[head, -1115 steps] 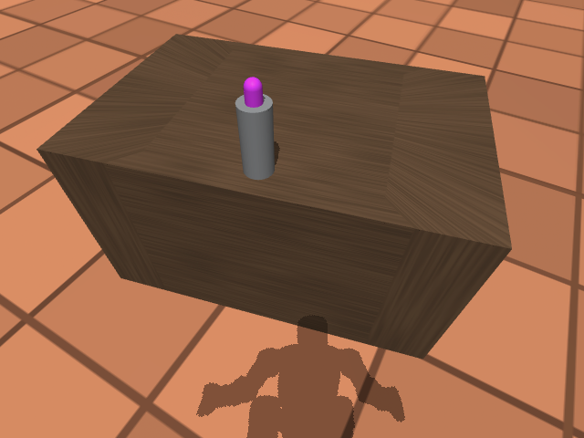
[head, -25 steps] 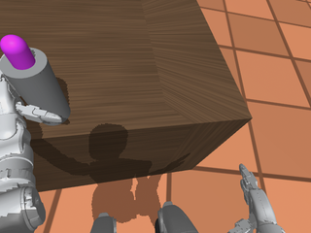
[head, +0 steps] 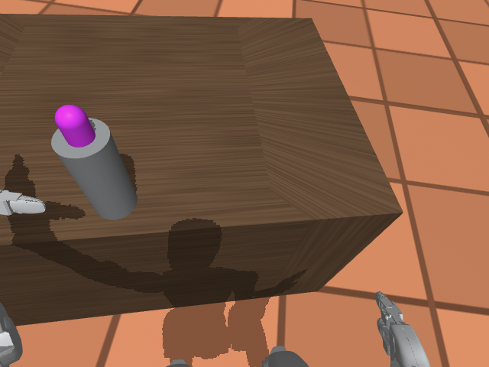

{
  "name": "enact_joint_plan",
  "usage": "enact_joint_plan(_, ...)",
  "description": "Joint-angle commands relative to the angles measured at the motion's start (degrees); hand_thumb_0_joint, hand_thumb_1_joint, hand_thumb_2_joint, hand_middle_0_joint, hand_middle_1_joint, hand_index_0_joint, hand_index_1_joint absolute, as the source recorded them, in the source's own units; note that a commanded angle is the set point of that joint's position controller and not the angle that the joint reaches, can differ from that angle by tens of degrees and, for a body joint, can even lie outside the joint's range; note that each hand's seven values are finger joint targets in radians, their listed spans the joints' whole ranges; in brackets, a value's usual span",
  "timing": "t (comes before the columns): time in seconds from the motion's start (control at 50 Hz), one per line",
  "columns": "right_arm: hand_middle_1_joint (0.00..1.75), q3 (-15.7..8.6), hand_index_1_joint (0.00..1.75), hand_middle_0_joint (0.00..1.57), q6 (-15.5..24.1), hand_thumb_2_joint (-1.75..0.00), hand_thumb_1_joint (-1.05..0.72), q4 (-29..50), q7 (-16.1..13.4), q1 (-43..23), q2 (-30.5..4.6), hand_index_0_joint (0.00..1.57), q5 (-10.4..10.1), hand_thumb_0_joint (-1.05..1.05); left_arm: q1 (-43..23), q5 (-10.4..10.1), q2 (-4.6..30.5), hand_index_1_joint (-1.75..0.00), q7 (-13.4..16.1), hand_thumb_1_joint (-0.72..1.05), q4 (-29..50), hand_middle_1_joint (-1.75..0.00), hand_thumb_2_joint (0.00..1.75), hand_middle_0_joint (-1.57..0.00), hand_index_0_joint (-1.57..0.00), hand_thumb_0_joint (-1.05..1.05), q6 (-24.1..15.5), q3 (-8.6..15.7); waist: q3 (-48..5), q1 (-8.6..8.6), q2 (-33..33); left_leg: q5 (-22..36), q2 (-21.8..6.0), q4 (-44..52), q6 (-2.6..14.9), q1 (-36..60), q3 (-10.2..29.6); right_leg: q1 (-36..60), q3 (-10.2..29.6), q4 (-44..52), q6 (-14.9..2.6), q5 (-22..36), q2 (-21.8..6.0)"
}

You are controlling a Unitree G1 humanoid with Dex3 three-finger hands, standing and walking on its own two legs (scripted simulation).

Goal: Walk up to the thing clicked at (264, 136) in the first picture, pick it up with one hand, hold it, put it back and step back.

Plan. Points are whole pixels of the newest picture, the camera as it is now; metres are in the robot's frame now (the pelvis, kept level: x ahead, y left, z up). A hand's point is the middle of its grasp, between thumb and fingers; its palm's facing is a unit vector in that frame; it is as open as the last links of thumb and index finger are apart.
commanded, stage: sink last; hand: left
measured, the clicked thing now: (96, 164) +0.45 +0.22 +0.05
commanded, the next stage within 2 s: home in 1.00 s
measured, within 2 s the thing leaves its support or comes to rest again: neither
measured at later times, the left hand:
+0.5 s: hand (0, 271) +0.27 +0.29 +0.08, palm faces +0.35 -0.86 -0.38, open 17.4 cm
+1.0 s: hand (34, 345) +0.18 +0.21 +0.11, palm faces +0.30 -0.87 -0.39, open 17.4 cm
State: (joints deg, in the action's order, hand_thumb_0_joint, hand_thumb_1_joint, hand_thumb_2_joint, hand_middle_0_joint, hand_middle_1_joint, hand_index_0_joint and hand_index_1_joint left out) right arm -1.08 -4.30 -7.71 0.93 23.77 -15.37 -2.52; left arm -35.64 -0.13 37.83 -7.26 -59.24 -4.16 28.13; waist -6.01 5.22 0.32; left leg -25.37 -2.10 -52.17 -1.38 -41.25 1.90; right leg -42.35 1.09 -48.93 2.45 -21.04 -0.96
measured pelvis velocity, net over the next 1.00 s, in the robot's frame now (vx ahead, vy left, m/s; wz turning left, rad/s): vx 0.00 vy -0.03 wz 0.04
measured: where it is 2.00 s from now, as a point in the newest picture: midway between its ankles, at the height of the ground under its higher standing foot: outside the picture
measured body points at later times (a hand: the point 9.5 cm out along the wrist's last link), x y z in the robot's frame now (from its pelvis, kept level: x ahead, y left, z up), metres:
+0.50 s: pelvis +0.02 +0.00 +0.01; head +0.03 +0.00 +0.46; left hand +0.24 +0.33 +0.10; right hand +0.18 -0.25 -0.03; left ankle +0.00 +0.13 -0.69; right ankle +0.03 -0.15 -0.69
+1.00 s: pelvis +0.00 -0.03 +0.00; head +0.01 -0.05 +0.45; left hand +0.15 +0.26 +0.13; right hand +0.16 -0.28 -0.05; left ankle +0.00 +0.13 -0.69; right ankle +0.02 -0.15 -0.69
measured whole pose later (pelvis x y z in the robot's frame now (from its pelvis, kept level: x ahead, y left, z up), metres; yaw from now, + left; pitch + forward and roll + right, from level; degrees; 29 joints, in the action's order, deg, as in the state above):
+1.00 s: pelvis +0.00 -0.03 +0.00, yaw +2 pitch +5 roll +1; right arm -7.0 -1.4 -9.9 -2.9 27.6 -12.4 -2.8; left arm 33.1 -4.8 16.7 0.3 21.5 -2.2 14.4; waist -6.4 -2.9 -2.4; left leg -25.7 -1.0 -49.6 -2.8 -29.5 2.9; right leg -32.3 -0.1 -51.5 0.9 -24.7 -2.2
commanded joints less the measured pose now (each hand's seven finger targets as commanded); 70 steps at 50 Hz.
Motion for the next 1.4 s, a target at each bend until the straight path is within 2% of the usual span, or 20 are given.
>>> enact_joint_plan(0.0, 0.05, -2.9, 0.05, 0.05, 2.9, -0.07, 0.52, 5.8, -1.0, -1.7, -6.1, 0.05, -0.3, 0.00, -20.1, 1.5, 27.0, -0.03, 5.0, -0.54, 14.1, -0.02, 0.03, -0.06, -0.05, 0.00, -3.4, 4.3, -22.5, -2.67, -10.0, 20.5, 1.7, 7.6, 0.67, 13.3, -2.5, 14.7, -1.9, 5.6, -2.97, 15.2, 1.0)
enact_joint_plan(0.02, 0.05, -1.3, 0.05, 0.05, 2.9, -0.06, 0.52, 5.5, -0.8, -2.5, -5.0, 0.05, -0.2, 0.00, -20.4, 1.8, 27.1, -0.03, 5.5, -0.51, 14.4, -0.02, 0.04, -0.05, -0.04, 0.00, -3.5, 4.1, -22.3, -3.23, -11.2, 20.3, 1.9, 7.8, 0.62, 13.2, -2.6, 14.9, -1.7, 6.0, -3.03, 14.9, 0.8)
enact_joint_plan(0.18, 0.05, -3.9, 0.05, 0.05, 4.8, -0.06, 0.52, 2.7, -1.0, -1.0, -7.2, 0.05, -0.2, 0.00, -3.2, 1.1, 13.0, -0.02, 8.0, -0.50, 17.4, -0.01, 0.03, -0.05, -0.04, 0.00, -1.1, -3.8, -20.7, -3.16, -11.9, 24.5, 0.3, 10.4, -0.93, 20.9, -1.5, 11.9, -4.1, 7.3, -3.66, 14.3, 1.9)
enact_joint_plan(0.22, 0.05, -6.1, 0.05, 0.06, 4.9, -0.06, 0.53, 4.7, -1.5, 1.4, -10.3, 0.05, -0.6, 0.00, 3.8, 0.6, 13.5, -0.02, 8.6, -0.53, 23.8, -0.02, 0.02, -0.05, -0.04, 0.00, -0.3, -2.9, -20.9, -3.13, -8.8, 26.7, 0.2, 10.3, -0.73, 21.6, -1.6, 14.3, -4.7, 7.6, -3.33, 16.7, 1.9)
enact_joint_plan(0.24, 0.05, -2.0, 0.05, 0.06, 5.2, -0.06, 0.53, 4.5, -1.0, 0.5, -5.6, 0.05, -0.8, 0.00, 4.6, 0.0, 9.2, -0.03, 8.3, -0.52, 28.4, -0.02, 0.02, -0.05, -0.05, 0.00, -0.3, -5.7, -19.3, -3.96, -9.7, 26.6, 0.5, 10.6, -0.88, 20.8, -1.8, 15.0, -4.8, 7.4, -3.34, 16.6, 1.7)
enact_joint_plan(0.28, 0.05, -6.5, 0.05, 0.06, 5.1, -0.06, 0.53, 4.2, -1.7, 0.6, -8.4, 0.05, -1.4, 0.00, 11.5, -1.0, 10.5, -0.02, 9.2, -0.52, 39.4, -0.02, 0.02, -0.05, -0.05, 0.00, -0.1, -3.4, -17.8, -5.41, -8.3, 24.5, 0.9, 11.5, -0.76, 19.8, -1.9, 16.8, -5.0, 7.5, -3.31, 15.7, 1.6)
enact_joint_plan(0.32, 0.05, -6.2, 0.05, 0.06, 5.1, -0.05, 0.54, 5.6, -2.0, -0.6, -7.9, 0.05, -1.9, 0.00, 24.9, -2.1, 6.5, -0.01, 10.0, -0.49, 47.2, -0.01, 0.01, -0.04, -0.04, 0.00, 1.0, -3.5, -13.3, -6.65, -5.8, 21.4, 1.1, 12.9, -0.42, 17.8, -2.2, 17.8, -5.4, 8.1, -3.24, 13.7, 1.6)
enact_joint_plan(0.36, 0.05, -4.9, 0.05, 0.06, 5.0, -0.05, 0.53, 5.4, -2.3, 0.0, -6.1, 0.05, -2.3, 0.00, 27.8, -3.1, 3.9, -0.03, 10.5, -0.51, 61.4, -0.02, 0.02, -0.05, -0.04, 0.00, 0.7, -4.4, -11.0, -6.76, -7.7, 20.3, 1.3, 13.5, -0.45, 17.8, -2.5, 18.1, -5.3, 8.2, -3.34, 12.9, 1.5)
enact_joint_plan(0.4, 0.05, -7.1, 0.05, 0.06, 4.9, -0.05, 0.56, 5.8, -2.8, -0.4, -6.9, 0.05, -2.4, 0.00, 36.1, -3.7, 3.2, -0.03, 11.4, -0.49, 68.7, -0.03, 0.02, -0.04, -0.04, 0.00, 1.1, -2.5, -7.8, -6.95, -6.7, 18.5, 1.6, 13.6, -0.10, 16.3, -2.9, 18.4, -5.0, 8.9, -3.00, 12.2, 1.3)
enact_joint_plan(0.48, 0.05, -8.9, 0.05, 0.06, 4.6, -0.04, 0.57, 4.6, -3.5, 0.8, -6.3, 0.05, -2.1, 0.00, 47.7, -4.1, -1.5, -0.03, 12.0, -0.49, 76.9, -0.03, 0.03, -0.03, -0.03, 0.00, 1.4, -3.0, -3.9, -6.43, -6.1, 16.6, 2.0, 13.3, 0.16, 15.6, -3.5, 17.6, -4.4, 8.7, -2.56, 11.5, 0.9)
enact_joint_plan(0.52, 0.05, -7.4, 0.05, 0.06, 4.5, -0.04, 0.57, 5.2, -3.2, 0.7, -4.0, 0.05, -2.1, 0.00, 53.2, -4.4, -7.9, -0.03, 11.2, -0.48, 82.3, -0.03, 0.03, -0.03, -0.03, 0.00, 1.2, -8.0, -3.3, -6.47, -5.8, 16.5, 2.1, 12.8, 0.25, 15.8, -3.8, 16.8, -4.4, 8.2, -2.50, 11.8, 0.8)
enact_joint_plan(0.58, 0.05, -4.5, 0.05, 0.06, 5.1, -0.04, 0.56, 7.8, -2.8, 0.1, -0.9, 0.05, -1.9, 0.00, 59.1, -4.5, -10.8, -0.03, 10.4, -0.50, 89.8, -0.03, 0.03, -0.03, -0.03, 0.00, 0.7, -10.6, -3.9, -6.59, -5.1, 15.2, 2.3, 12.0, 0.64, 15.0, -3.8, 16.6, -4.7, 7.5, -2.40, 10.9, 0.8)
enact_joint_plan(0.68, 0.05, -10.3, 0.05, 0.06, 6.0, -0.05, 0.54, 9.2, -3.5, 1.9, -4.6, 0.05, -1.1, 0.00, 68.7, -4.6, -12.2, -0.04, 9.7, -0.51, 97.1, -0.04, 0.03, -0.04, -0.04, 0.00, 0.2, -10.4, -5.8, -6.08, -2.1, 15.6, 2.6, 9.9, 1.14, 14.5, -3.7, 16.2, -5.0, 6.5, -1.72, 12.1, 0.7)
enact_joint_plan(0.76, 0.05, -11.5, 0.05, 0.06, 6.0, -0.05, 0.53, 9.4, -4.6, 2.0, -4.8, 0.05, -0.7, 0.00, 66.1, -4.6, -11.8, -0.04, 10.1, -0.51, 97.1, -0.04, 0.02, -0.04, -0.05, 0.00, 0.4, -9.3, -2.7, -5.26, 0.6, 9.8, 2.7, 10.1, 1.55, 13.3, -3.6, 13.8, -4.5, 7.8, -1.17, 6.7, 0.3)
enact_joint_plan(0.96, 0.05, -6.4, 0.05, 0.06, 6.6, -0.05, 0.54, 9.1, -3.9, 0.8, -0.2, 0.05, -0.4, 0.00, 67.9, -4.6, -12.5, -0.05, 8.3, -0.53, 89.2, -0.05, 0.04, -0.04, -0.04, 0.00, -1.7, -7.0, 1.6, -8.62, 2.8, 4.2, 3.9, 9.1, 2.05, 8.7, -4.9, 12.2, -2.4, 9.5, -0.86, -0.2, -1.2)
enact_joint_plan(1.12, 0.15, -10.3, 0.15, 0.11, 5.9, -0.23, 0.32, 9.0, -5.3, 0.0, -3.8, 0.11, 0.2, 0.00, 62.5, -4.7, -6.0, -0.05, 10.1, -0.56, 79.2, -0.05, 0.05, -0.05, -0.05, 0.00, -3.0, 1.2, -2.5, -8.31, 0.0, 4.0, 4.1, 8.2, 2.03, 8.0, -4.6, 13.8, -1.0, 8.3, -1.31, -0.7, -1.5)
enact_joint_plan(1.18, 0.16, -6.4, 0.16, 0.11, 6.7, -0.40, 0.08, 11.1, -5.7, 0.7, -1.4, 0.11, -0.1, 0.00, 62.6, -4.3, -9.6, -0.05, 10.3, -0.57, 74.4, -0.05, 0.05, -0.05, -0.05, 0.00, -3.0, -2.8, -2.4, -7.16, 2.0, 3.3, 3.8, 8.3, 2.22, 8.1, -4.3, 12.7, -0.9, 8.4, -1.15, -1.7, -1.4)
enact_joint_plan(1.2, 0.15, -1.9, 0.15, 0.11, 7.0, -0.39, 0.00, 11.2, -5.4, -0.2, 1.8, 0.11, -0.1, 0.00, 61.8, -4.1, -11.5, -0.06, 10.3, -0.55, 73.3, -0.06, 0.06, -0.05, -0.05, 0.00, -3.2, -5.1, -0.3, -7.58, 1.5, 2.4, 3.7, 8.9, 2.24, 7.3, -4.2, 12.3, -1.4, 8.0, -1.25, -2.4, -1.3)
enact_joint_plan(1.26, 0.16, 3.2, 0.16, 0.12, 7.5, -0.43, -0.08, 11.8, -5.7, -3.2, 5.4, 0.12, -0.1, 0.00, 58.6, -3.5, -14.9, -0.07, 10.2, -0.50, 69.4, -0.07, 0.09, -0.06, -0.06, 0.00, -3.7, -10.2, -0.8, -7.12, 2.2, 2.3, 3.8, 8.4, 2.44, 6.6, -4.1, 11.1, -1.3, 7.6, -1.07, -2.0, -1.5)
enact_joint_plan(1.38, 0.19, -8.7, 0.19, 0.13, 7.7, -0.52, -0.23, 8.0, -6.7, 5.9, -5.6, 0.13, 0.7, 0.00, 61.6, -2.8, -13.6, -0.07, 10.5, -0.46, 68.1, -0.07, 0.11, -0.06, -0.06, 0.00, -1.7, -11.1, -5.6, -4.23, -3.2, 4.3, 3.2, 10.0, 1.59, 9.7, -3.6, 11.1, -3.7, 4.5, -1.93, 2.8, 0.5)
